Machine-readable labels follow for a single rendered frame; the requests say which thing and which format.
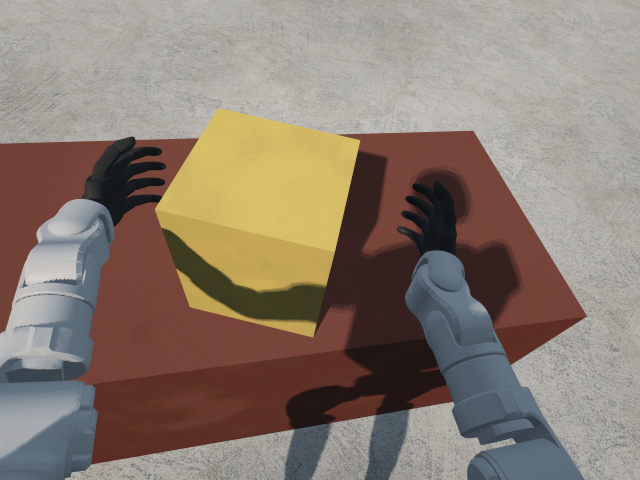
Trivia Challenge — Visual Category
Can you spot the pedestal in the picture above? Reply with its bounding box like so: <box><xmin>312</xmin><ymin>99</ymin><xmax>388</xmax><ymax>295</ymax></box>
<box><xmin>0</xmin><ymin>131</ymin><xmax>587</xmax><ymax>464</ymax></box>

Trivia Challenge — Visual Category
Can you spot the right robot upper arm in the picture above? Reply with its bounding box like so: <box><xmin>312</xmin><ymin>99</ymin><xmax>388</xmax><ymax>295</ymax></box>
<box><xmin>467</xmin><ymin>438</ymin><xmax>582</xmax><ymax>480</ymax></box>

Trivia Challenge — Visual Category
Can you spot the carton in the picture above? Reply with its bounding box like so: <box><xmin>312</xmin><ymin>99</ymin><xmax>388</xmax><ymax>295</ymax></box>
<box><xmin>155</xmin><ymin>108</ymin><xmax>360</xmax><ymax>337</ymax></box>

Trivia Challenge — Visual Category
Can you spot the right robot forearm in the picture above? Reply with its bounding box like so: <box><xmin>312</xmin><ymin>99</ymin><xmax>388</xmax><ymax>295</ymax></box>
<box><xmin>405</xmin><ymin>250</ymin><xmax>584</xmax><ymax>480</ymax></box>

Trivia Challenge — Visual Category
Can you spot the robot right hand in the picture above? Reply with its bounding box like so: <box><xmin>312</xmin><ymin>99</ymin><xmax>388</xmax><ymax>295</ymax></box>
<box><xmin>397</xmin><ymin>181</ymin><xmax>457</xmax><ymax>258</ymax></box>

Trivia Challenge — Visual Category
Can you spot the left robot upper arm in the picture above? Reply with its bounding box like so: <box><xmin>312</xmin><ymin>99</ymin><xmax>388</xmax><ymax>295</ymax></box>
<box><xmin>0</xmin><ymin>380</ymin><xmax>98</xmax><ymax>480</ymax></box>

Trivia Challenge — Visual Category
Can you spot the left robot forearm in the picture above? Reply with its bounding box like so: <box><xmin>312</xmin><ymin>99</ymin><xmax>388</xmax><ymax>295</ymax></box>
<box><xmin>0</xmin><ymin>199</ymin><xmax>115</xmax><ymax>383</ymax></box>

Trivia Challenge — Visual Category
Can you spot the robot left hand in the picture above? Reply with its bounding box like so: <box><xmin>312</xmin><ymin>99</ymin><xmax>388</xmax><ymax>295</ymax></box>
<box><xmin>81</xmin><ymin>137</ymin><xmax>166</xmax><ymax>227</ymax></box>

